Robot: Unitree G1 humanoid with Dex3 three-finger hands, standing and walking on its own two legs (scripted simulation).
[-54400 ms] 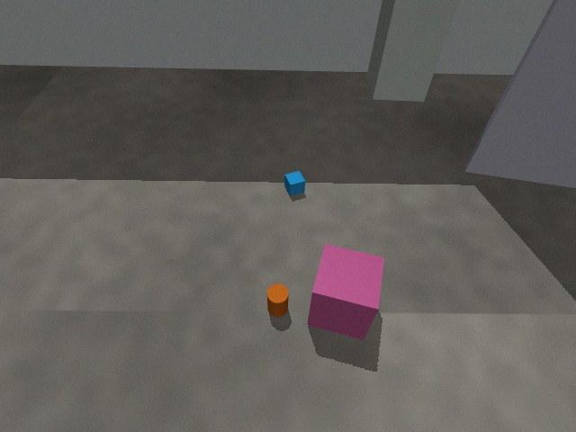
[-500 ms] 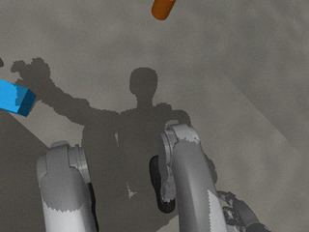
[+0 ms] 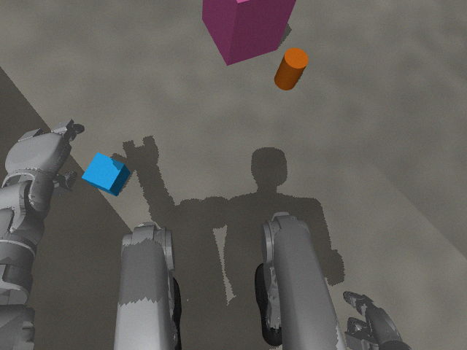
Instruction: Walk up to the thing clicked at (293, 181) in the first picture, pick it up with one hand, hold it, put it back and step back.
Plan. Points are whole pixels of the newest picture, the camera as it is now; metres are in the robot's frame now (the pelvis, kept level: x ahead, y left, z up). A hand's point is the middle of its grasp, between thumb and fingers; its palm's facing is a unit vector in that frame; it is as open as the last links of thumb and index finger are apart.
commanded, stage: home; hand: left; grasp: from above
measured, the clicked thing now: (107, 175) +0.48 +0.29 -0.38
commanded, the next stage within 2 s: none
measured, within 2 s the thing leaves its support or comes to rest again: neither
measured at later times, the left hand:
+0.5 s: hand (36, 250) +0.26 +0.21 +0.10, palm faces -0.08 -0.88 -0.46, open 7.3 cm
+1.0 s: hand out of the picture +0.22 +0.19 +0.26, palm faces +0.17 -0.96 -0.21, open 7.5 cm
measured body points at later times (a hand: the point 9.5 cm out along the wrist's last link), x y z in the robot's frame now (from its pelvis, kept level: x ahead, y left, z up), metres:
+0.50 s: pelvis +0.03 -0.02 +0.19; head +0.14 +0.01 +0.62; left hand +0.27 +0.25 +0.13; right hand +0.25 -0.24 +0.10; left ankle +0.08 +0.12 -0.38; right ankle +0.10 -0.15 -0.38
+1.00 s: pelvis +0.08 -0.01 +0.30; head +0.09 -0.01 +0.75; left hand +0.21 +0.24 +0.27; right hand +0.26 -0.24 +0.23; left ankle +0.07 +0.12 -0.38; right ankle +0.10 -0.15 -0.38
